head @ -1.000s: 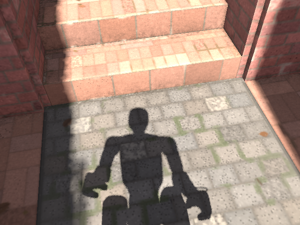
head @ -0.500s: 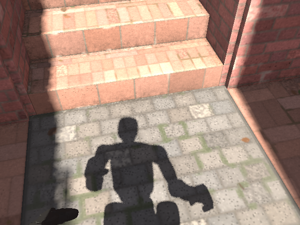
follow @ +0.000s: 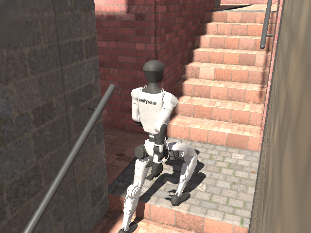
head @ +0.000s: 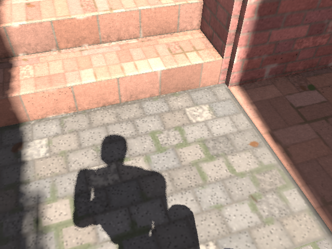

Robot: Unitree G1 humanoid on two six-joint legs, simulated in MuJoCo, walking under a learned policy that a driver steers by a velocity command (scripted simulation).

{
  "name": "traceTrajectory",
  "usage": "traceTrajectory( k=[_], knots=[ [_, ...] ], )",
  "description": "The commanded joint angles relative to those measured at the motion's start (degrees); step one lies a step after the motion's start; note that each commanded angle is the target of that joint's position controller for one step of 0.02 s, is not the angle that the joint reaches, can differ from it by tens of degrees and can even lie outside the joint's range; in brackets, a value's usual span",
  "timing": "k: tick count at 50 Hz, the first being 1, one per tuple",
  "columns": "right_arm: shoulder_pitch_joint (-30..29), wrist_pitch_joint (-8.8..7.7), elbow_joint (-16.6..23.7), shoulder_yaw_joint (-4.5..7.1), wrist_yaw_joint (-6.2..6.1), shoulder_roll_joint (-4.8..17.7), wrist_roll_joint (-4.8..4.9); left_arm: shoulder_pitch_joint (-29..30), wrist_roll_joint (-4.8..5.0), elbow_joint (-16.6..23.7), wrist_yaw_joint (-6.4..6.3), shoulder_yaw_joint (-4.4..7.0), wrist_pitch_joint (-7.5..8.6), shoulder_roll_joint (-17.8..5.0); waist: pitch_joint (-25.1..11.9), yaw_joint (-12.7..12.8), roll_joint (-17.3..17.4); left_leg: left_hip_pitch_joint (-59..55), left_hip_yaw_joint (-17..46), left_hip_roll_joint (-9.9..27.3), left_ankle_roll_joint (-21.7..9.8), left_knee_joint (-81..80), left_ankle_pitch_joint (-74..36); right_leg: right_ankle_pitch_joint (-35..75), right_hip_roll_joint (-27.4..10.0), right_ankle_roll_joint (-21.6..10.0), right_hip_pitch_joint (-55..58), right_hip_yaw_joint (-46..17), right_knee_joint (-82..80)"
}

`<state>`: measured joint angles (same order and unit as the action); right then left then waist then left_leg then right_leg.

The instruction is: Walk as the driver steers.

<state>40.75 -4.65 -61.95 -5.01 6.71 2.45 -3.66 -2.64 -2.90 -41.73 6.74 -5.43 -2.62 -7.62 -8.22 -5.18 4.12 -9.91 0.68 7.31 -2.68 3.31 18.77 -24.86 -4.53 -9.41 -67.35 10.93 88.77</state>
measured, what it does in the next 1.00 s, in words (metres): climbs: right foot 0.16 m higher, then left foot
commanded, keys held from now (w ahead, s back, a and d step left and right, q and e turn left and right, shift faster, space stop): w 1.00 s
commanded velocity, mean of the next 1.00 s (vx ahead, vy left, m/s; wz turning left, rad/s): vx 0.48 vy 0.00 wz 0.00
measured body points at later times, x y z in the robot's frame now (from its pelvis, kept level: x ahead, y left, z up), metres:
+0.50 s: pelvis +0.24 -0.06 +0.16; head +0.24 -0.06 +0.62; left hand +0.20 +0.16 +0.02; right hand +0.46 -0.26 +0.08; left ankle +0.43 +0.10 -0.46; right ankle +0.12 -0.11 -0.57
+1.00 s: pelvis +0.51 -0.03 +0.17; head +0.53 -0.03 +0.62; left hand +0.72 +0.18 +0.07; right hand +0.44 -0.24 +0.03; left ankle +0.45 +0.06 -0.57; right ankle +0.67 -0.20 -0.51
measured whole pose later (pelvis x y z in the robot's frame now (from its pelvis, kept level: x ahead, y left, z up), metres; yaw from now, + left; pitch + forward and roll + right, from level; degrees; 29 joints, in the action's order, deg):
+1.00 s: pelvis +0.51 -0.03 +0.17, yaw -1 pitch +3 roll +1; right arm 28.6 -7.0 -57.7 2.3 2.4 7.5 -2.1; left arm -1.5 -4.4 -49.0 1.9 2.7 4.1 -10.9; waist -1.2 -4.3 -1.3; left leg 3.9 -1.5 -3.6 -3.6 13.7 12.4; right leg 0.0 -6.9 -1.5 -41.6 -1.5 46.8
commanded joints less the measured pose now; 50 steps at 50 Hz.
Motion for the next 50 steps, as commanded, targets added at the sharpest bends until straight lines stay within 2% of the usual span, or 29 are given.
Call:
traceTrajectory(
  k=[1,2,3,4,5,6,7,9,11,13,17,19,21,27,31,33,34,35,36,37,38,40,41,42,43,46,47,48,50],
  knots=[
    [3.5,-1.27,0.5,5.17,-1.28,19.6,-0.13,12.4,0.22,9.2,0.71,1.29,2.71,-4.4,6.9,4.9,11.1,8.0,-2.5,8.6,-9.0,7.0,-88.1,-8.1,7.1,-2.0,19.4,3.7,-10.1],
    [1.8,-1.7,0.5,6.96,-0.87,22.8,-1.76,7.0,0.76,8.9,0.25,2.43,3.03,-5.6,2.4,8.8,14.1,7.5,-2.4,8.4,-7.2,13.0,-96.9,-6.6,8.1,-3.3,29.9,0.4,-15.1],
    [2.0,-1.99,2.1,7.39,-1.11,19.2,-3.32,-4.9,0.35,4.4,-0.53,4.46,3.28,-10.0,-6.2,11.4,4.3,19.5,0.5,6.0,-3.9,25.8,-86.4,13.0,6.1,-6.8,51.2,-9.7,-18.2],
    [2.8,-2.54,5.8,6.31,-0.41,12.7,-4.4,-18.0,0.06,0.3,-1.29,6.2,3.98,-13.7,-15.9,14.0,-8.4,39.1,6.9,-2.8,-4.2,38.2,-54.6,2.4,0.9,-11.0,70.4,-31.5,-33.2],
    [-4.7,-2.33,6.1,6.59,0.79,7.9,-2.24,-30.1,-2.24,-5.8,-3.13,8.23,4.66,-16.8,-11.8,17.3,-13.0,48.9,12.2,-10.1,-2.8,58.0,-13.0,1.0,-6.0,-12.0,72.1,-48.8,-51.3],
    [-10.1,-1.96,7.0,7.64,1.65,7.6,-0.53,-31.9,-1.37,-7.6,-3.46,9.3,6.79,-18.5,-5.6,16.4,-15.7,52.1,18.2,-13.3,-2.7,88.9,-11.9,-2.3,-10.1,-11.9,58.2,-58.1,-58.4],
    [-14.3,-2.41,8.3,8.97,1.14,9.3,1.03,-24.8,0.1,-7.7,-3.55,8.38,8.03,-16.3,1.9,13.0,-11.7,56.7,19.8,-12.0,-1.8,103.9,-12.9,-4.1,-10.9,-9.9,46.2,-55.7,-60.6],
    [-18.7,-2.32,11.8,7.66,-0.73,9.4,0.39,-12.0,2.01,-8.1,-2.54,6.84,8.45,-8.6,4.1,6.3,-2.8,63.9,16.2,-10.3,-3.2,115.3,-14.7,3.2,-12.8,-9.2,39.8,-49.5,-60.6],
    [-19.3,-0.29,12.9,6.37,-1.68,7.9,0.19,-6.7,-0.9,-10.2,-2.59,4.97,8.72,-3.6,4.3,-0.4,-0.5,66.6,15.2,-7.0,-5.9,108.2,-21.1,9.7,-11.0,-2.8,36.2,-36.8,-62.9],
    [-19.7,0.0,12.5,6.0,-1.33,6.8,2.13,-2.5,-0.68,-10.5,-3.22,6.85,9.53,-6.7,6.9,-2.1,-3.5,66.2,13.4,-5.3,-5.4,100.3,-19.2,11.2,-6.5,2.0,33.3,-22.0,-66.1],
    [-31.5,-2.64,16.2,7.21,-0.28,12.6,2.35,-12.3,-3.4,-13.2,-4.5,7.49,10.76,-9.0,5.4,3.3,-4.7,68.3,8.4,-5.8,-5.2,88.4,-24.3,30.8,-1.5,6.4,42.9,-11.0,-68.7],
    [-37.7,-2.67,18.7,7.26,-1.05,12.9,2.25,-19.2,-3.23,-15.2,-4.35,7.62,10.38,-9.6,4.1,6.1,-7.6,70.0,5.1,-5.3,-3.6,76.7,-27.0,39.8,-2.0,5.2,52.2,-10.5,-69.9],
    [-39.8,-1.54,20.8,7.21,-1.13,11.5,2.08,-20.4,-1.24,-15.1,-3.46,7.26,10.29,-9.0,2.8,5.2,-8.2,63.5,0.7,-3.9,-1.3,66.6,-29.7,48.6,-2.6,3.6,53.8,-9.3,-71.8],
    [-48.2,2.37,25.8,7.71,-1.48,10.8,2.08,-27.2,0.37,-18.3,-2.46,7.42,11.52,-10.1,11.3,6.5,-8.9,55.7,-1.1,-5.4,-0.5,35.2,-23.6,51.9,-7.8,1.8,70.9,-12.0,-76.3],
    [-47.1,1.46,26.0,9.36,-3.01,12.5,2.43,-26.9,0.78,-19.4,-3.07,9.11,10.18,-14.0,8.5,5.2,-9.8,49.7,-3.6,-8.0,-2.5,26.2,-14.0,73.3,-10.0,2.1,83.3,-12.5,-69.7],
    [-38.7,0.35,23.6,10.92,-4.18,15.4,3.06,-23.4,-0.12,-17.1,-3.72,9.96,9.8,-14.8,2.1,2.2,-9.1,29.7,-4.3,-9.5,-5.4,28.6,-19.1,80.3,-7.7,3.7,75.3,-11.6,-60.2],
    [-31.8,-0.41,21.0,11.16,-4.42,16.4,2.67,-29.3,0.09,-16.7,-4.59,8.92,10.06,-10.1,-7.6,3.8,-4.1,4.9,-0.2,-5.6,-11.1,35.5,-26.9,69.6,-4.1,6.4,60.5,-11.5,-50.9],
    [-20.1,-0.95,17.6,11.11,-5.46,16.1,2.16,-30.6,0.29,-15.6,-4.16,6.93,10.62,-5.9,-13.7,-0.8,2.9,-15.6,17.5,4.4,-19.5,28.4,-17.9,42.6,3.9,10.2,40.2,-11.2,-39.0],
    [-8.8,-0.61,13.2,10.82,-6.36,14.8,0.8,-22.9,-0.17,-14.5,-2.4,7.49,9.99,-6.8,-11.2,-5.8,8.3,-18.7,32.7,10.9,-21.6,15.7,-13.4,-3.1,11.3,9.7,29.2,-13.4,-22.6],
    [-9.2,-1.58,11.5,11.73,-7.29,17.0,-0.19,-14.3,0.9,-11.6,-1.97,8.86,9.73,-9.0,0.5,-5.7,4.7,-8.1,30.2,9.3,-16.1,12.3,-6.4,-0.6,7.4,6.8,21.9,-18.3,-12.3],
    [-15.0,-1.92,11.7,11.55,-7.6,16.7,0.36,-12.7,0.32,-11.7,-2.68,9.1,9.95,-9.8,6.0,-2.5,2.6,2.9,24.5,8.5,-14.7,10.7,-7.9,3.3,3.5,5.1,22.6,-19.2,-11.1],
    [-22.5,-1.76,11.8,8.91,-6.78,8.1,1.87,-12.5,-1.29,-11.5,-3.85,8.25,9.49,-6.2,5.6,3.3,-2.0,12.4,16.3,7.1,-14.4,7.4,-19.4,9.2,0.1,4.0,29.0,-18.6,-17.0],
    [-23.6,-1.79,12.0,8.46,-6.31,6.9,2.2,-11.4,-1.65,-10.8,-4.06,7.77,8.9,-4.1,4.6,4.8,-2.7,14.8,14.0,6.2,-13.9,6.6,-21.9,9.2,-0.9,4.9,30.8,-17.2,-19.8],
    [-23.9,-2.1,12.2,8.62,-5.94,7.1,2.11,-10.8,-1.31,-10.8,-4.13,7.81,8.42,-3.4,4.9,5.5,-2.6,16.1,11.9,5.5,-13.8,5.7,-22.4,7.8,-1.3,5.9,30.9,-16.0,-22.2],
    [-24.4,-2.48,12.2,8.74,-6.46,12.6,4.4,-7.2,7.26,-6.9,-6.92,9.85,8.78,-8.7,7.0,5.9,-4.1,16.4,12.6,4.8,-12.3,5.8,-25.5,12.6,-0.7,6.9,28.8,-14.2,-20.6],
    [-20.7,-2.16,10.3,8.42,-7.62,14.1,4.35,-2.9,4.81,-4.3,-8.31,9.14,8.21,-6.0,10.0,5.8,-2.2,19.7,9.6,5.0,-11.4,4.4,-25.5,18.9,-3.1,9.6,23.6,-14.0,-29.9],
    [-16.0,-3.65,8.7,6.99,-5.13,6.6,-0.17,-6.1,-4.25,-7.8,-5.23,6.66,7.33,0.3,6.7,5.2,0.2,20.8,5.0,3.3,-12.8,5.3,-26.0,24.9,-3.3,8.5,28.5,-12.7,-37.7],
    [-15.7,-3.98,8.4,7.4,-3.59,8.1,0.39,-5.0,-4.55,-7.4,-4.21,6.86,6.82,1.1,10.1,5.3,-0.4,26.0,2.5,1.3,-11.8,5.2,-27.1,28.5,-2.1,7.7,33.9,-10.6,-42.8],
    [-14.3,-4.31,7.8,8.42,-2.77,11.8,1.46,1.9,-2.45,-5.1,-3.27,7.4,5.63,-2.5,10.8,3.7,-0.5,27.3,3.5,2.7,-12.0,5.4,-27.3,30.4,-0.6,8.0,37.6,-8.9,-47.4]
  ],
)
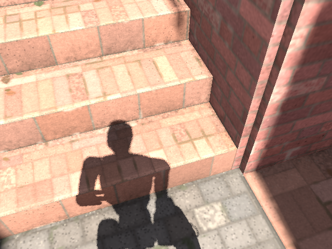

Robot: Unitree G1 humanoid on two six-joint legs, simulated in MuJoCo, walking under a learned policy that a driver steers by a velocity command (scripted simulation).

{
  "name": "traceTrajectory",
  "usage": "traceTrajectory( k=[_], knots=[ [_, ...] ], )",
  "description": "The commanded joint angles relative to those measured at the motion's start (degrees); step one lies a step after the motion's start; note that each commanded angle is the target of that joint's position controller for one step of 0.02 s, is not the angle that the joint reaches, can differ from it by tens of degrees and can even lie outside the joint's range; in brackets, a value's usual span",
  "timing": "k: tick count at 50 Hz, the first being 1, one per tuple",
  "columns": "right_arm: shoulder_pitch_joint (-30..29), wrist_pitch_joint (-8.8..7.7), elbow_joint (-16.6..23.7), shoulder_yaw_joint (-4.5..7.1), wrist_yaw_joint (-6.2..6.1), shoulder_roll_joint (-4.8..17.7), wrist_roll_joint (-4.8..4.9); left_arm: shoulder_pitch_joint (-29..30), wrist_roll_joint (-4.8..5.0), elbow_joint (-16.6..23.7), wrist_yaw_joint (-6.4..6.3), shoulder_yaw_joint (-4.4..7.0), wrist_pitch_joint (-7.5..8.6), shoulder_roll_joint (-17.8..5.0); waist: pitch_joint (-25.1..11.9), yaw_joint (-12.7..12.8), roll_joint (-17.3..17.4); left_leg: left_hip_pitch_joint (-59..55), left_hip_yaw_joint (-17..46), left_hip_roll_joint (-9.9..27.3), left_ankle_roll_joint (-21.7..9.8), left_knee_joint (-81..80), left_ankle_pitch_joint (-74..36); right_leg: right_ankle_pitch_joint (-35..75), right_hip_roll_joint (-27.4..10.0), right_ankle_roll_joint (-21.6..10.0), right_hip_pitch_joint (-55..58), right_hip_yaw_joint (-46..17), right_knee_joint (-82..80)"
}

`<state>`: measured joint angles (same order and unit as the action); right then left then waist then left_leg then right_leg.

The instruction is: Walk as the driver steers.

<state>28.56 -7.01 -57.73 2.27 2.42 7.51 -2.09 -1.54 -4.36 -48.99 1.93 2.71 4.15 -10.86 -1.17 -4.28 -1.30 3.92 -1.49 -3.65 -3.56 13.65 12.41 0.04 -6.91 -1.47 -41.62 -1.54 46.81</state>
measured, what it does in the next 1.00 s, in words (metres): walks ahead, turning left: right foot, then left foot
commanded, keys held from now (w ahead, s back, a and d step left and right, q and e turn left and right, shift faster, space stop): w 0.10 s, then w+q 0.20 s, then q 0.70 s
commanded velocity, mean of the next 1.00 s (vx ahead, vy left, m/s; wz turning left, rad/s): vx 0.25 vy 0.00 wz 0.40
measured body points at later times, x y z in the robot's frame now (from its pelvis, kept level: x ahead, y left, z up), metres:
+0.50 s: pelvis +0.24 -0.06 +0.00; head +0.29 -0.06 +0.45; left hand +0.21 +0.20 -0.14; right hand +0.42 -0.30 -0.13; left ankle +0.33 +0.06 -0.70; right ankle +0.25 -0.16 -0.75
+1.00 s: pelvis +0.31 -0.02 -0.01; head +0.34 +0.01 +0.44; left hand +0.31 +0.29 -0.14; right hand +0.55 -0.22 -0.12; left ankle +0.36 +0.07 -0.75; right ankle +0.41 -0.16 -0.70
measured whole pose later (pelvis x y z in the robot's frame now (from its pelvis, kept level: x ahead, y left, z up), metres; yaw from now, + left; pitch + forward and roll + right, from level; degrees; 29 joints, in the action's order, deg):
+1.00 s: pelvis +0.31 -0.02 -0.01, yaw +27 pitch +2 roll -2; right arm 7.5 0.8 -45.8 4.8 -2.8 15.4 0.0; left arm -4.3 0.0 -51.1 -5.1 4.4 -0.3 -15.1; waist 3.1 -2.0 0.4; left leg 22.2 6.2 -6.6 -5.1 24.7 3.9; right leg -21.7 0.6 3.9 -29.0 -6.0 50.6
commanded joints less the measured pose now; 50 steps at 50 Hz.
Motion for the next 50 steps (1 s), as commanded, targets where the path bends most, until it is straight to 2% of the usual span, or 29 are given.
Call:
traceTrajectory(
  k=[1,5,8,9,10,11,12,13,14,17,18,20,24,27,30,32,33,34,35,36,37,38,40,42,43,44,46,48,50],
  knots=[
    [-0.6,-2.09,2.9,1.25,1.73,7.7,-0.08,3.1,-0.39,3.1,1.38,-0.24,-1.4,-1.1,4.5,2.5,5.2,9.8,6.9,15.5,-11.7,-4.8,-20.5,5.3,2.0,-0.1,10.5,3.0,-7.4],
    [-0.5,-0.9,1.5,1.26,1.19,8.1,-0.44,10.1,0.74,5.2,0.34,0.71,-1.0,-3.3,5.6,1.2,6.3,-6.0,8.2,18.8,-10.2,-2.5,-21.1,0.5,2.2,-1.3,6.0,1.4,-15.4],
    [-0.1,0.82,0.6,1.42,0.75,8.0,0.49,12.2,1.86,5.8,-0.62,1.78,0.28,-4.6,3.8,2.5,6.2,-5.3,7.4,16.2,-7.0,3.4,-27.5,-1.3,5.1,-3.2,19.0,6.2,-19.7],
    [0.7,1.01,0.4,1.5,0.89,7.7,-0.26,7.6,2.94,4.3,-1.19,2.74,1.3,-6.6,-0.5,3.9,4.8,-0.9,5.9,12.9,-4.0,8.1,-32.8,1.6,5.7,-5.4,31.6,6.2,-17.1],
    [-0.4,0.89,2.3,1.07,0.93,6.0,-0.73,-2.2,2.59,2.1,-1.64,3.8,1.91,-10.4,-10.6,7.2,-0.7,6.0,3.7,7.0,-0.1,20.1,-22.3,10.9,0.4,-10.7,48.5,1.7,-13.2],
    [4.7,0.62,5.6,-1.21,1.75,-1.2,-1.12,-19.2,2.01,-1.4,-2.0,2.9,1.91,-9.4,-26.7,9.9,-17.1,28.0,2.5,-1.8,3.9,38.7,8.9,-0.6,-13.4,-23.1,77.6,-23.2,-22.2],
    [-4.1,1.21,3.4,2.85,-2.49,11.2,3.79,-30.0,1.98,-5.9,-3.33,5.5,1.15,-14.9,-17.0,15.2,-5.2,34.7,2.4,1.2,0.7,53.5,20.7,-8.1,-19.5,-14.8,66.4,-30.5,-26.2],
    [-7.6,0.96,4.4,2.86,-3.48,9.6,3.23,-21.3,1.8,-4.5,-3.24,4.85,1.95,-13.1,-8.0,11.1,-1.4,34.4,6.3,4.5,-0.5,55.1,13.7,-6.7,-16.0,-10.0,54.5,-24.1,-29.0],
    [-8.7,0.78,3.9,2.18,-3.4,6.4,2.8,-14.3,1.67,-3.5,-3.07,3.77,2.45,-9.3,-3.8,7.8,-0.9,32.0,6.2,6.7,-1.1,53.6,7.9,-5.6,-13.5,-7.9,45.6,-17.5,-31.3],
    [-9.1,3.12,3.4,2.49,-2.48,5.4,0.36,-9.8,2.81,-4.3,-3.09,2.05,3.3,-4.0,-0.4,3.3,-3.1,26.1,4.7,8.9,-0.8,52.2,5.9,5.1,-10.4,-7.1,34.2,-6.0,-34.9],
    [-12.0,3.14,5.7,2.57,-2.33,5.3,-0.22,-9.5,3.8,-5.4,-3.94,1.4,2.95,-3.1,1.4,1.6,-5.3,24.8,3.2,7.6,0.8,51.0,8.8,31.3,-8.7,-8.1,31.3,0.8,-32.1],
    [-10.8,4.04,4.8,2.12,-2.48,4.3,-0.28,-10.7,3.51,-5.7,-4.04,1.6,3.18,-5.1,-1.6,0.3,-4.2,26.1,2.0,6.6,1.9,45.8,6.7,40.8,-9.9,-9.1,34.6,4.9,-30.4],
    [-18.5,6.17,7.5,0.84,-1.44,5.2,-0.13,-10.2,4.3,-5.1,-3.42,2.01,3.06,-7.3,-1.8,2.0,-4.9,21.3,0.3,8.4,1.0,32.3,-4.4,24.1,-9.7,-8.0,32.4,9.5,-33.3],
    [-22.4,6.68,9.1,1.27,-1.71,8.1,-0.32,-10.3,5.07,-5.6,-4.2,1.97,2.95,-8.3,-0.3,2.5,-3.9,18.2,-0.6,7.5,1.2,26.0,-7.4,20.1,-9.6,-6.2,32.3,11.7,-33.0],
    [-22.4,6.3,10.1,1.47,-2.25,9.5,-1.15,-10.5,5.56,-6.5,-5.01,2.1,2.64,-9.7,0.7,1.9,-3.4,19.1,-0.9,7.1,-0.3,21.7,-4.1,21.3,-11.0,-5.9,36.8,11.6,-28.0],
    [-19.2,5.15,8.8,1.96,-2.17,10.1,-1.25,-12.0,5.03,-6.7,-5.4,2.72,0.78,-11.0,-0.7,2.3,-2.7,17.1,-2.0,5.3,-1.3,16.9,-1.6,16.4,-10.2,-4.5,38.6,13.4,-18.3],
    [-16.6,4.06,8.0,2.76,-2.0,12.3,-0.99,-14.2,3.69,-6.8,-5.03,3.03,-0.58,-11.6,-2.9,1.5,1.6,11.8,-0.5,4.7,-2.5,13.8,-9.9,13.0,-7.4,-2.1,37.2,14.8,-9.2],
    [-11.9,3.13,7.4,4.37,-2.71,18.4,-0.98,-15.4,3.17,-4.6,-4.78,3.05,-1.51,-11.2,-5.7,0.8,11.6,2.7,13.5,14.0,-5.8,12.1,-33.1,-2.3,-2.6,1.0,26.9,17.2,6.6],
    [-11.0,4.09,7.5,5.73,-2.9,23.0,-0.11,-17.5,4.03,-2.3,-4.17,2.01,-2.86,-6.7,-10.8,2.5,20.6,-6.6,32.7,24.3,-16.0,8.4,-43.1,-39.2,8.3,2.7,11.9,11.9,19.0],
    [-12.1,4.72,8.3,5.39,-2.82,20.9,1.53,-16.2,3.04,-3.3,-4.15,1.87,-3.94,-7.3,-10.8,2.7,9.0,-5.3,30.8,23.3,-15.9,6.6,-35.1,-38.0,5.8,2.8,11.1,2.7,22.9],
    [-15.2,5.51,9.6,5.04,-3.04,19.6,1.74,-13.4,3.1,-3.1,-3.83,1.78,-4.31,-6.7,-8.0,3.4,5.6,-0.7,26.5,21.2,-14.6,5.6,-26.0,-32.8,4.9,2.2,10.3,0.8,22.5],
    [-18.6,6.22,10.7,4.2,-3.47,16.5,1.15,-12.3,2.93,-3.3,-3.67,1.63,-4.06,-5.7,-4.2,4.1,5.0,2.9,22.2,18.1,-12.1,4.4,-21.5,-27.6,3.8,2.0,9.9,0.5,19.1],
    [-21.3,7.18,11.8,3.32,-4.1,13.2,1.96,-11.9,1.57,-3.8,-4.62,1.69,-4.65,-6.2,-2.6,5.5,7.0,8.0,18.6,13.8,-9.8,3.8,-20.5,-24.0,4.1,2.1,12.6,0.6,15.9],
    [-19.9,7.53,11.0,3.79,-3.73,14.8,2.09,-10.9,2.56,-2.6,-5.16,1.59,-5.57,-6.7,-3.5,5.1,6.4,9.1,18.1,12.4,-10.1,4.2,-19.3,-23.3,5.0,3.3,14.2,0.6,15.2],
    [-19.0,7.79,11.2,3.87,-3.4,14.9,1.44,-12.1,2.8,-2.8,-4.98,1.51,-5.79,-6.1,-4.5,4.8,6.5,8.3,18.5,12.2,-10.0,3.8,-16.7,-24.0,5.7,3.2,14.2,0.5,12.6],
    [-25.2,7.36,15.7,4.29,-4.17,16.0,2.67,-3.9,5.17,0.5,-6.64,2.69,-4.98,-9.1,-4.7,4.0,5.3,8.4,23.5,14.1,-10.6,2.2,-10.6,-24.6,6.4,4.2,10.6,-2.4,11.2],
    [-24.0,6.8,16.0,4.17,-5.3,16.3,2.25,-3.5,5.05,0.6,-7.99,2.95,-4.2,-9.9,-6.1,3.3,7.3,5.4,27.0,14.1,-9.2,2.0,-2.6,-23.4,6.4,5.2,8.4,-4.6,7.6],
    [-23.5,6.82,16.3,4.78,-5.71,17.9,2.1,-3.8,4.29,0.7,-7.79,3.1,-3.78,-10.1,-6.1,3.4,7.7,6.2,28.8,13.4,-8.1,1.7,5.4,-21.2,7.1,5.8,8.4,-5.8,4.4],
    [-24.1,7.21,17.1,4.67,-5.81,17.2,2.04,-3.5,4.4,0.9,-6.81,2.8,-3.32,-8.8,-5.0,3.4,8.2,9.2,29.4,12.2,-8.1,1.3,10.0,-20.3,7.7,5.9,10.4,-5.3,1.6]
  ],
)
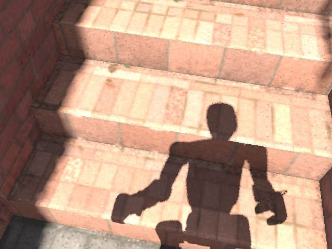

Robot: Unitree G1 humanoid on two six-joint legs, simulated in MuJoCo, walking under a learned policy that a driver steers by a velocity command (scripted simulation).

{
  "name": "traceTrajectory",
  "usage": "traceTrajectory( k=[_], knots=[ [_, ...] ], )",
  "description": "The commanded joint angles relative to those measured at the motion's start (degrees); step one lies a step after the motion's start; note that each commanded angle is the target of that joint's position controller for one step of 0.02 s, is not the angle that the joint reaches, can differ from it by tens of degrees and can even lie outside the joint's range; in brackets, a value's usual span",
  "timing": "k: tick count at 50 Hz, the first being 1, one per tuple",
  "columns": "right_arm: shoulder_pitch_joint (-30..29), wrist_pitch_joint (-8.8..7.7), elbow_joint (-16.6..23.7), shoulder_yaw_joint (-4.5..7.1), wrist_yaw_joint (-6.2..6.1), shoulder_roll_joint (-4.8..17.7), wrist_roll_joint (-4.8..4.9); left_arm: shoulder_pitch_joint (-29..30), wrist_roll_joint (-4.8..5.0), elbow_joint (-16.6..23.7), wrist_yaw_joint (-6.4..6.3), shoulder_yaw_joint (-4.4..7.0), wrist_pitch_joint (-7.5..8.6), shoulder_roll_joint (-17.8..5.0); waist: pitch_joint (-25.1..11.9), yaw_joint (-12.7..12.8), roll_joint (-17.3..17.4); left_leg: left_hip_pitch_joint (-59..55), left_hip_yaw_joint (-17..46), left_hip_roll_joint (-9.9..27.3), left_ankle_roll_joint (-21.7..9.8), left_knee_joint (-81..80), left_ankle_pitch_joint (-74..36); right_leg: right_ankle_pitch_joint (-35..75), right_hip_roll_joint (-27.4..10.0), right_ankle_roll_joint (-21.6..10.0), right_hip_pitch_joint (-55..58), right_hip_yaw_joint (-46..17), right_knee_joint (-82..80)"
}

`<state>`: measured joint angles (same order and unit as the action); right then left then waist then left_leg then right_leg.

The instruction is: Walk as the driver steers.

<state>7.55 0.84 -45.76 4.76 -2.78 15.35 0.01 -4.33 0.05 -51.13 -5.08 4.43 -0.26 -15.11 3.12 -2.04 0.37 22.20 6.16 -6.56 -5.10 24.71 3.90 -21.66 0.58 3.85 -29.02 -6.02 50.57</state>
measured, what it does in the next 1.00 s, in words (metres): steps on the spot: right foot, then left foot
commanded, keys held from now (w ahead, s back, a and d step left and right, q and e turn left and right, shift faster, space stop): q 0.02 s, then no key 0.54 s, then w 0.44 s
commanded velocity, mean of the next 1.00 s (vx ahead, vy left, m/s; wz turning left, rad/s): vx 0.13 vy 0.00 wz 0.15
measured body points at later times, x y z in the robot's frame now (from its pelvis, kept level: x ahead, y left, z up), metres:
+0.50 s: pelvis +0.00 -0.03 +0.00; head +0.02 -0.03 +0.45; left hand +0.06 +0.24 -0.13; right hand +0.18 -0.27 -0.12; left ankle -0.02 +0.10 -0.74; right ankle +0.03 -0.16 -0.74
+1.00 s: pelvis +0.08 -0.01 +0.01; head +0.10 -0.02 +0.46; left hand +0.00 +0.24 -0.13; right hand +0.26 -0.24 -0.11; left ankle +0.10 +0.11 -0.70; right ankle +0.03 -0.13 -0.74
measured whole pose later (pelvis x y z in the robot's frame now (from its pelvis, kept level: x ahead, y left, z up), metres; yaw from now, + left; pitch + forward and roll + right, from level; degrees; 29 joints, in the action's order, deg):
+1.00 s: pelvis +0.08 -0.01 +0.01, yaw +7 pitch +0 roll +0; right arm 6.3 -3.0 -51.2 2.3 1.8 15.1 -1.8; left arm -23.8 -1.7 -60.2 -0.4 2.9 4.1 -13.2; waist 1.6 2.6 0.9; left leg 23.3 -1.9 0.5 -2.6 41.3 17.4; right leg -14.1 0.5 -1.2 -1.6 -0.8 15.5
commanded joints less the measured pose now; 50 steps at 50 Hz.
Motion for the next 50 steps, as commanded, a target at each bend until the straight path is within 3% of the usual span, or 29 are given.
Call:
traceTrajectory(
  k=[1,5,8,9,10,11,12,15,17,19,20,22,23,24,25,26,27,29,30,32,34,38,39,40,41,42,44,48,50],
  knots=[
    [-3.3,-0.44,5.5,2.24,-0.62,9.4,-0.09,-0.7,-0.01,3.1,0.61,1.04,1.27,-4.5,-8.9,1.1,6.7,-7.7,21.8,14.4,-6.5,-9.8,18.9,1.6,0.7,0.6,-0.7,-0.5,-3.7],
    [-3.7,0.13,6.3,1.8,-0.68,8.6,-0.2,-3.8,0.39,1.6,2.13,0.65,2.21,-5.1,-8.6,1.6,8.5,-4.8,20.9,13.6,-5.8,-9.7,18.4,2.1,0.8,-0.4,7.8,2.2,-12.4],
    [-2.2,0.82,6.2,1.15,-0.66,7.8,0.12,-6.5,0.11,0.6,3.18,0.67,2.55,-5.9,-7.5,3.3,7.1,-1.6,17.8,10.0,-2.1,-6.5,21.7,8.3,-0.2,-3.5,18.0,4.8,-26.5],
    [-0.6,0.79,5.9,0.71,-0.63,6.4,0.01,-7.5,-1.16,1.0,3.14,0.94,2.58,-8.3,-7.4,3.2,2.3,3.2,14.4,7.1,0.7,0.6,24.1,7.7,-7.2,-6.1,22.7,-1.0,-30.0],
    [-1.9,0.23,7.4,0.78,-0.5,5.7,0.65,-6.6,-2.76,1.6,2.8,1.54,2.54,-12.7,-5.4,1.8,-11.3,10.8,2.5,-1.3,3.7,13.9,26.0,10.0,-17.6,-13.5,21.4,-14.6,-34.9],
    [-5.0,-0.84,8.5,2.02,-0.26,10.1,0.16,-3.7,-3.93,3.0,2.56,1.66,2.59,-12.8,-4.6,3.1,-15.9,10.2,2.3,-0.5,5.9,25.1,28.2,13.5,-23.5,-20.3,14.0,-23.1,-38.3],
    [-4.3,-1.17,7.4,2.9,0.21,12.1,0.39,-0.2,-3.26,4.4,1.89,1.26,2.79,-11.2,-5.1,1.7,-12.2,8.9,4.5,0.4,6.2,33.1,24.9,14.9,-21.8,-19.9,13.6,-19.7,-37.5],
    [-0.3,-0.41,3.8,1.71,0.6,6.4,-0.06,1.7,-0.37,4.5,1.43,-0.01,2.58,-7.5,-4.8,0.7,-6.5,9.0,2.7,1.6,8.1,37.3,19.5,16.8,-14.5,-14.5,16.6,-9.0,-34.4],
    [-2.1,-0.38,3.8,0.43,0.69,3.5,0.21,0.2,-0.53,3.2,1.73,-0.81,2.16,-6.2,-5.0,1.5,-7.2,5.0,-1.7,3.8,8.9,27.3,18.1,17.5,-11.4,-13.2,17.2,-4.3,-33.7],
    [-5.9,-0.63,4.3,-0.72,0.85,1.7,0.16,-2.9,-0.84,1.7,2.09,-0.9,1.77,-7.1,-5.4,4.2,-10.2,-1.0,-5.0,5.1,8.9,15.6,18.9,16.3,-10.5,-13.0,17.6,-3.3,-32.9],
    [-5.8,-0.71,4.0,-0.61,0.99,2.5,0.42,-4.2,-0.8,1.1,2.31,-0.8,1.64,-8.2,-5.4,4.4,-11.1,-3.8,-5.7,4.9,8.5,10.2,18.1,15.6,-10.7,-13.1,18.0,-3.8,-32.0],
    [-3.0,-0.72,1.9,-0.28,1.24,4.2,0.52,-6.0,0.1,0.1,2.87,-1.56,2.0,-7.5,-4.5,2.9,-9.6,-11.7,-6.1,4.7,6.5,-4.9,7.1,16.4,-9.4,-11.1,16.2,-3.6,-30.2],
    [-2.1,-0.56,1.8,-0.02,0.86,6.4,0.33,-7.8,-0.21,-0.6,3.33,-1.91,2.71,-7.3,-5.5,3.2,-8.5,-17.1,-2.3,7.5,5.1,-6.6,2.2,18.0,-9.5,-8.8,13.7,-3.8,-29.7],
    [0.0,-0.11,1.7,0.41,0.45,10.3,-0.66,-8.4,-1.91,-0.3,4.1,-2.01,3.75,-7.2,-8.6,4.2,-2.2,-23.3,3.7,13.7,3.6,-2.7,-14.3,17.7,-7.0,-6.3,10.8,-0.4,-25.0],
    [-2.2,0.15,0.5,-0.03,1.05,9.6,-0.96,-11.3,-1.72,-0.9,4.42,-2.15,4.43,-5.6,-10.5,7.6,7.0,-18.0,3.4,14.1,-0.1,0.2,-8.4,10.8,-4.7,-3.9,13.9,2.9,-28.9],
    [-3.2,0.13,1.5,-0.53,1.76,6.4,-0.61,-6.0,-1.65,-1.1,4.18,-1.73,4.41,-8.4,-8.7,3.7,3.0,-15.5,2.2,11.1,0.2,-0.7,-1.2,12.5,-3.8,-1.7,15.9,4.1,-26.9],
    [-2.2,-0.05,0.4,-1.09,1.99,5.3,-1.2,-3.8,-1.12,-1.2,4.02,-1.59,4.1,-8.3,-7.7,3.0,2.2,-13.8,2.0,10.5,1.1,-1.7,2.6,12.7,-3.3,-1.4,16.1,4.5,-26.0],
    [-1.8,-0.53,-0.7,-1.22,1.95,6.1,-1.17,-4.7,-0.94,-2.3,3.17,-2.08,2.96,-6.2,-5.8,3.4,4.0,-11.0,1.7,9.6,1.8,-3.7,10.9,9.5,-2.4,-1.7,16.5,5.7,-24.7],
    [1.0,-0.8,-2.4,-1.68,1.52,5.4,-1.26,-6.0,-1.29,-3.1,4.05,-2.64,1.27,-4.1,-4.4,2.3,5.8,-9.7,5.8,11.9,1.6,-9.4,19.3,7.5,-2.8,-2.1,16.5,4.3,-25.8],
    [1.9,-0.4,-3.8,-0.74,1.39,8.5,-1.32,-5.5,-1.7,-2.6,4.56,-2.34,0.44,-4.3,0.6,2.3,9.1,-8.8,10.0,13.3,-0.2,-13.2,33.9,0.8,0.0,-2.9,11.9,8.0,-20.5],
    [3.4,-0.26,-4.3,-0.33,1.54,9.1,-1.39,-5.1,-2.13,-2.2,4.94,-2.17,0.79,-4.2,2.9,1.2,9.8,-8.9,13.6,16.1,-2.6,-15.4,38.2,-1.6,0.4,-4.0,8.8,9.0,-17.3],
    [-0.2,-1.05,-4.4,-0.53,2.0,6.8,-0.96,-11.5,-2.03,-3.8,5.26,-2.23,2.9,-3.0,2.2,5.4,6.8,-3.8,10.2,14.1,-2.7,-10.6,34.9,-2.0,-0.7,-7.0,18.8,7.4,-23.6],
    [-3.7,-1.39,-2.9,-0.92,2.12,5.2,-0.73,-14.5,-2.01,-4.8,5.08,-1.69,3.28,-5.0,2.7,6.9,1.4,-1.2,5.7,10.4,-1.1,-5.2,31.8,-6.6,-2.6,-8.5,20.5,2.1,-28.3],
    [-5.9,-2.09,-1.4,-1.48,2.36,3.3,-0.51,-18.0,-1.87,-6.0,4.65,-0.58,3.62,-8.5,3.6,7.6,-7.8,5.6,-0.3,5.7,0.6,5.3,26.2,-15.4,-7.9,-11.2,25.5,-9.1,-35.9],
    [-7.1,-3.08,-0.3,-1.81,2.66,2.3,-1.17,-22.7,-1.6,-7.5,4.54,0.57,3.56,-11.7,4.5,8.9,-14.7,13.3,-6.1,2.9,1.5,14.3,22.4,-19.9,-15.8,-14.7,31.1,-21.9,-43.4],
    [-8.1,-3.8,0.4,-1.44,2.78,4.4,-2.11,-23.7,-1.92,-7.8,4.46,0.68,3.37,-10.9,6.7,8.9,-13.1,17.8,-5.1,4.8,1.2,20.2,24.9,-15.8,-20.4,-17.2,31.3,-27.0,-45.3],
    [-5.3,-4.91,-1.1,-1.41,3.54,4.1,-1.7,-19.0,-2.0,-6.2,4.36,0.39,3.92,-8.1,4.8,5.2,-7.3,16.8,-3.6,8.2,1.2,25.0,19.9,-5.9,-18.7,-17.0,31.6,-21.1,-44.6],
    [-5.4,-4.86,-1.8,-2.42,4.97,1.3,-1.94,-16.9,-1.76,-6.0,4.43,-0.35,5.38,-5.0,0.2,3.7,-7.1,8.3,-8.3,7.4,2.7,17.5,12.5,13.2,-11.6,-13.9,29.5,-5.9,-42.1],
    [-7.1,-4.53,-0.9,-3.17,5.07,-0.1,-1.61,-17.0,-1.6,-6.2,4.78,-0.43,5.48,-5.4,0.0,3.7,-8.2,2.0,-10.5,6.1,2.8,10.9,12.2,19.6,-10.9,-13.6,26.0,-2.8,-40.3]
  ],
)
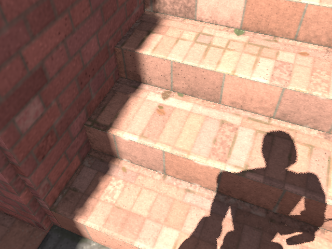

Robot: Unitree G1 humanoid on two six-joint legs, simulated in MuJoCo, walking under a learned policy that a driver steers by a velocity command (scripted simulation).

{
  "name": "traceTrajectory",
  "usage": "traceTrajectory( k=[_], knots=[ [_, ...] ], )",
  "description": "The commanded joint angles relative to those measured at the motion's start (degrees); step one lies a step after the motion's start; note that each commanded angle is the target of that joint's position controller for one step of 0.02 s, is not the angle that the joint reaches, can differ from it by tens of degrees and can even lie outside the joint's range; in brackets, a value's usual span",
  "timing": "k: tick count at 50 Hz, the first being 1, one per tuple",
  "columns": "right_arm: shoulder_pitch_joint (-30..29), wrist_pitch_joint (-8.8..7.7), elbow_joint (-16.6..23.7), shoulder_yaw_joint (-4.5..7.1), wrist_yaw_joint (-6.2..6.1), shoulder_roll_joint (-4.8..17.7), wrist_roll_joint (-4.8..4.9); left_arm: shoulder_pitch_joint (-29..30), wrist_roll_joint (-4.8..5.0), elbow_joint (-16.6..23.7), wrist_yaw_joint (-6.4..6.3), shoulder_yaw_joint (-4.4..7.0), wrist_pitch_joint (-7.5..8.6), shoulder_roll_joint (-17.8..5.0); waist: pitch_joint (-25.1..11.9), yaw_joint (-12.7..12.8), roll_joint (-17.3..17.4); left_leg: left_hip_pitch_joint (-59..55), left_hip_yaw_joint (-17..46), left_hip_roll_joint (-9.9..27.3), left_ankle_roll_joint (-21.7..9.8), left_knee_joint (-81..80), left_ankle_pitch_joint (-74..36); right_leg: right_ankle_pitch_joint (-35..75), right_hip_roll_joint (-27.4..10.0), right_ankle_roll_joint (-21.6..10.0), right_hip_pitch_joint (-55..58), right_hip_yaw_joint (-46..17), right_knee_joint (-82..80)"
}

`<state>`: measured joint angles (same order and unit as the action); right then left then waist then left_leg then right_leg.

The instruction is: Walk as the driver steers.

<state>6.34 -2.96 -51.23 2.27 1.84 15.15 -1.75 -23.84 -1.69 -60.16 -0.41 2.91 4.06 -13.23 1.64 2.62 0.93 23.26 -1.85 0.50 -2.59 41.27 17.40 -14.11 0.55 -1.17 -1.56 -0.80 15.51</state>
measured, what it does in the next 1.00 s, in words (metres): climbs: left foot, then right foot 0.16 m higher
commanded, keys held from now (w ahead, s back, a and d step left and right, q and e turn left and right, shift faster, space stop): w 1.00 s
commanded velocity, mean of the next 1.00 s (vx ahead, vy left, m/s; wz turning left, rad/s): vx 0.48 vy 0.00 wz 0.00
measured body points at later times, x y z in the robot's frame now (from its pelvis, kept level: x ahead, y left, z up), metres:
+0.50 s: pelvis +0.21 +0.02 -0.01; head +0.22 +0.02 +0.44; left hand +0.40 +0.23 -0.11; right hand +0.12 -0.20 -0.15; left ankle +0.12 +0.11 -0.75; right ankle +0.25 -0.09 -0.47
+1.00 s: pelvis +0.50 -0.05 +0.15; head +0.52 -0.08 +0.59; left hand +0.42 +0.19 +0.02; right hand +0.71 -0.23 +0.04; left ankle +0.59 +0.09 -0.35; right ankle +0.46 -0.11 -0.58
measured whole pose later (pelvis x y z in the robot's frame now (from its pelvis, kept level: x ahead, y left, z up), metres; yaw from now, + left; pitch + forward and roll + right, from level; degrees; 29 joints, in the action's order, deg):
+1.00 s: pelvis +0.50 -0.05 +0.15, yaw +0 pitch +3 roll +1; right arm 3.4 -0.8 -39.3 -0.3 -1.3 5.2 -2.5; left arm -28.1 -1.1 -63.1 -0.4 2.1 6.9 -9.3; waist -0.9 1.3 2.6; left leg 65.7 3.8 -1.8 -5.6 102.7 5.9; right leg -20.7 2.1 -5.5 -14.6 5.8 32.0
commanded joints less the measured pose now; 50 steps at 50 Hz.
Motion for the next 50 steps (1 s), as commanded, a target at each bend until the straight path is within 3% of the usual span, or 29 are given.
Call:
traceTrajectory(
  k=[1,4,5,6,7,8,9,12,15,18,21,24,26,27,29,30,32,33,34,35,36,38,39,40,41,44,47,48,50],
  knots=[
    [-6.0,-0.58,4.7,-0.73,0.17,0.5,0.17,2.1,0.29,2.7,0.23,1.27,1.1,-8.0,1.2,-1.0,-8.8,-2.0,-3.1,-1.4,0.1,-8.1,-2.2,14.5,-11.4,-8.6,-3.0,-7.8,-4.1],
    [2.5,-0.51,1.8,0.12,-1.24,2.7,-0.32,3.7,0.96,3.2,0.72,1.21,0.99,-8.1,-2.3,-5.1,-5.8,-18.1,-3.2,-3.1,-1.4,-15.5,-8.7,24.6,-10.2,-6.5,-9.5,-5.7,5.1],
    [9.7,-1.19,-0.2,1.3,-2.03,5.7,-1.04,6.7,0.92,4.5,0.7,0.78,1.37,-7.2,-6.3,-8.9,-2.4,-27.7,1.2,0.7,-2.6,-17.7,-7.8,23.3,-7.3,-5.2,-14.3,-3.4,14.3],
    [17.8,-1.54,-0.8,2.47,-2.78,11.0,-1.98,7.9,1.49,6.8,0.8,-0.5,1.45,-3.6,-10.8,-11.8,8.3,-37.3,18.9,14.1,-5.5,-25.1,4.0,6.0,-1.6,-2.8,-24.8,1.3,30.2],
    [20.3,-0.88,-2.6,3.78,-2.48,15.8,-0.65,4.6,0.66,6.6,0.42,-0.35,0.61,-3.9,-9.5,-9.8,14.9,-35.8,36.0,21.1,-10.2,-32.6,15.2,-17.4,3.2,-2.9,-35.1,1.9,41.9],
    [14.5,-0.8,-1.2,3.09,-2.19,11.6,0.09,4.1,-0.62,5.0,0.36,0.54,-0.11,-7.2,-3.6,-6.2,7.2,-28.9,34.3,20.0,-10.5,-32.9,23.7,-14.1,-1.5,-4.2,-36.8,-1.6,48.8],
    [9.8,-0.98,0.1,2.08,-1.75,7.2,0.55,5.2,-0.73,4.9,1.06,0.38,0.05,-6.2,0.1,-4.5,5.1,-24.0,30.0,17.3,-9.9,-33.2,20.7,-8.8,-3.1,-4.2,-37.8,-1.4,51.8],
    [8.4,-2.47,-0.3,0.28,-2.12,1.3,-0.06,7.4,-0.93,4.5,1.87,-0.28,0.71,-3.7,0.3,-2.2,2.3,-18.0,16.0,11.9,-8.2,-34.4,-6.1,0.1,-5.8,-2.9,-33.1,-0.9,48.4],
    [12.6,-3.56,-2.5,0.57,-1.99,2.8,0.2,10.3,-1.41,5.4,2.03,-0.52,0.03,-2.3,-1.7,-1.9,1.3,-18.9,11.2,12.1,-10.2,-30.7,-25.4,0.8,-5.4,-0.8,-36.5,1.8,52.4],
    [18.0,-3.48,-4.6,0.43,-2.22,2.0,0.36,15.0,-1.72,7.1,1.69,-0.8,-1.06,-0.9,-0.8,-3.1,3.8,-19.3,13.2,13.0,-14.1,-30.9,-17.4,-2.2,-5.3,-0.1,-46.6,4.1,69.0],
    [24.7,-3.43,-7.4,0.53,-3.02,2.3,-0.48,27.4,-0.75,13.9,0.11,-1.32,-1.51,0.8,4.2,-5.9,5.0,-29.8,20.4,18.3,-17.4,-30.8,-7.2,-16.2,-5.4,-1.6,-77.6,1.3,101.3],
    [27.1,-3.89,-9.4,-0.04,-3.35,0.8,-1.71,38.3,0.03,22.6,-1.3,-3.04,-0.53,2.5,6.8,-6.6,1.0,-30.5,16.0,17.5,-12.0,-33.1,-0.2,-23.4,-6.3,-3.9,-90.3,-1.0,104.0],
    [27.4,-3.97,-12.0,-0.77,-3.64,-0.1,-0.22,42.2,-0.8,27.5,-1.03,-5.23,-0.83,5.2,8.2,-4.9,-1.1,-21.2,11.2,12.5,-8.4,-36.7,1.4,-22.3,-7.7,-4.6,-84.4,3.5,92.9],
    [27.9,-3.68,-12.5,-0.98,-4.35,0.3,-0.03,42.8,-0.42,29.3,-0.75,-5.86,-1.3,6.5,7.0,-5.4,0.6,-18.6,10.4,12.0,-9.7,-40.5,-3.0,-20.8,-7.0,-4.3,-80.3,6.8,90.7],
    [22.6,-2.9,-10.1,-0.94,-5.01,1.7,2.59,37.9,0.01,29.5,-0.01,-7.19,-2.54,8.0,2.5,-2.7,-1.6,-8.1,2.5,10.7,-8.3,-46.4,-32.4,-10.9,-6.7,-5.8,-47.4,8.2,65.9],
    [20.8,-2.82,-8.0,-1.13,-4.48,3.2,3.28,29.5,0.98,26.0,-0.45,-6.86,-2.88,7.8,-5.1,0.2,1.0,-6.9,-1.9,9.7,-9.0,-39.1,-67.4,-8.5,-1.4,-6.7,-31.0,13.3,64.2],
    [18.7,-3.61,-6.5,0.92,-3.29,10.3,3.84,10.6,0.9,19.8,-1.05,-4.09,-2.95,2.0,-18.7,8.4,10.7,-18.2,-1.2,13.7,-7.2,-18.3,-102.5,-7.8,2.9,-7.5,-15.8,10.6,59.6],
    [17.0,-3.39,-5.7,1.9,-2.46,11.6,3.77,6.2,0.09,18.2,-1.15,-2.4,-2.34,-1.8,-20.4,11.5,11.0,-20.8,-1.2,11.6,-6.1,-3.5,-99.9,-11.8,4.8,-8.0,-12.2,7.3,46.3],
    [16.4,-3.79,-2.8,1.6,-1.44,6.7,4.31,1.0,-1.9,14.4,-1.54,0.03,-1.59,-8.3,-20.2,11.2,-2.3,-2.5,0.1,3.7,-3.3,22.1,-65.3,-16.5,-7.0,-13.7,-2.4,-17.7,32.2],
    [14.3,-4.01,0.5,1.2,-0.25,1.5,2.16,-0.9,-0.47,11.6,-2.48,2.69,-2.76,-16.5,-24.0,8.5,-19.4,8.5,7.2,-8.5,-2.9,45.1,-10.5,-10.8,-18.9,-14.6,-2.1,-51.5,7.7],
    [18.5,-3.91,1.5,0.64,0.28,-2.7,-0.08,6.1,0.01,12.2,-2.29,2.5,-2.43,-13.5,-20.2,2.1,-11.4,13.9,17.1,-5.9,-3.9,57.7,-11.2,-11.9,-20.4,-13.0,-7.1,-54.1,5.3],
    [14.3,-2.07,4.5,-0.3,-0.32,-6.4,-0.92,14.2,-0.43,9.4,-1.57,0.59,-1.45,-3.0,-3.5,-4.5,-0.2,20.4,9.2,-0.7,-3.7,61.4,-15.3,-28.5,-17.4,-10.0,-24.7,-39.3,8.4],
    [13.7,-1.55,6.6,-0.94,-1.2,-7.9,-2.11,13.0,-0.7,6.6,-1.26,-0.68,-0.18,1.9,-0.3,-6.7,0.6,22.0,8.9,-0.6,-4.1,63.8,-15.9,-25.6,-15.2,-9.3,-30.8,-31.5,9.2],
    [14.2,-0.45,6.8,-1.02,-1.79,-7.9,-1.54,12.5,-1.18,4.7,-0.84,-1.39,0.84,4.6,0.9,-8.2,0.8,23.3,9.4,-1.1,-4.1,64.4,-15.3,-20.0,-13.5,-7.7,-32.6,-23.5,9.7],
    [12.9,0.39,8.1,-1.3,-2.28,-8.8,-1.0,9.9,-1.13,2.4,0.02,-1.63,2.08,5.1,0.8,-8.1,-3.5,28.4,8.9,-2.4,-4.6,71.1,-13.0,-16.3,-13.0,-7.8,-30.6,-20.9,9.0],
    [4.9,2.01,12.7,-2.46,-3.37,-10.2,-2.08,7.4,0.01,0.0,1.41,-0.37,4.1,0.8,2.5,-9.1,-1.0,36.4,11.5,-2.2,-5.6,64.0,-12.5,-6.7,-8.9,-3.4,-28.0,-9.2,6.5],
    [-1.8,1.97,14.0,-1.99,-2.82,-7.2,-1.4,2.2,1.2,1.1,-0.27,-0.65,3.63,0.2,0.5,-4.8,0.2,37.6,3.9,-2.3,-2.0,54.4,-19.0,0.2,-9.1,-5.6,-21.8,-6.5,1.1],
    [-1.5,2.38,13.0,-2.1,-3.15,-9.0,-0.69,-3.4,0.95,-0.6,-0.78,-0.45,3.8,-0.4,-1.3,-3.2,-4.8,43.4,1.7,-3.8,-2.1,64.7,-16.0,5.5,-10.6,-7.4,-14.9,-8.4,1.9],
    [-4.8,2.08,14.7,-2.32,-3.8,-9.5,-0.17,-6.1,0.32,0.5,-0.06,0.48,4.23,-3.3,0.3,-2.1,-6.6,53.8,2.0,-2.4,-3.2,74.7,-4.5,6.3,-12.2,-10.3,-6.9,-9.8,-0.6]
  ],
)
Next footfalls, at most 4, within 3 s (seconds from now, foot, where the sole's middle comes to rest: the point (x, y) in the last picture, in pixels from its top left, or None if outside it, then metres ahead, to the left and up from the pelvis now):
0.10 left None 0.16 0.11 -0.78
0.66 right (216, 234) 0.50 -0.11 -0.62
1.22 left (175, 126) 0.85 0.05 -0.46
1.72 right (235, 51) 1.12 -0.19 -0.30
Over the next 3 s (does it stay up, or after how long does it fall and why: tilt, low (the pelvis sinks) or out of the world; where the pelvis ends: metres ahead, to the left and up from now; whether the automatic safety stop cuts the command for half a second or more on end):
stays up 1.52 -0.19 0.65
